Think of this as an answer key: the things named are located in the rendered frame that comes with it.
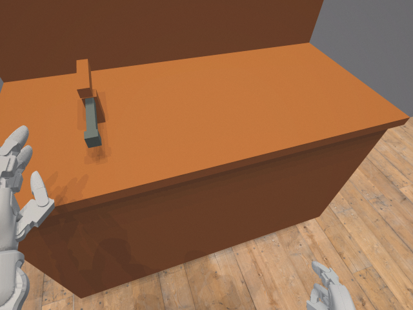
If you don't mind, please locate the tap lever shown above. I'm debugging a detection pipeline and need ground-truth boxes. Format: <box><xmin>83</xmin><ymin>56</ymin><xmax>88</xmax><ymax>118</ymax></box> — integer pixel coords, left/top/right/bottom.
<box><xmin>84</xmin><ymin>98</ymin><xmax>102</xmax><ymax>148</ymax></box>

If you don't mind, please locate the counter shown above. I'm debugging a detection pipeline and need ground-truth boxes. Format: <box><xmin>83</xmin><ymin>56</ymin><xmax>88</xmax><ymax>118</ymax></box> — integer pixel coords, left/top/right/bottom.
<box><xmin>0</xmin><ymin>0</ymin><xmax>410</xmax><ymax>298</ymax></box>

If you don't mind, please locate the left robot hand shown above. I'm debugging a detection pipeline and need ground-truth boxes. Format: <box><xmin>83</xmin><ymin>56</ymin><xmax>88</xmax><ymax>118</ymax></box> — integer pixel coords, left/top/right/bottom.
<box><xmin>0</xmin><ymin>125</ymin><xmax>55</xmax><ymax>251</ymax></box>

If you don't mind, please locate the robot left forearm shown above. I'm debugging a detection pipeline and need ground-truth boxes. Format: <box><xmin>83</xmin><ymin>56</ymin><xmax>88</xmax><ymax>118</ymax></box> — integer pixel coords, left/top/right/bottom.
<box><xmin>0</xmin><ymin>250</ymin><xmax>30</xmax><ymax>310</ymax></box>

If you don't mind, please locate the right robot hand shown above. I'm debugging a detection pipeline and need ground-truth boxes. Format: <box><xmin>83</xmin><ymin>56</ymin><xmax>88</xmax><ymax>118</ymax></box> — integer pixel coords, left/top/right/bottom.
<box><xmin>307</xmin><ymin>261</ymin><xmax>356</xmax><ymax>310</ymax></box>

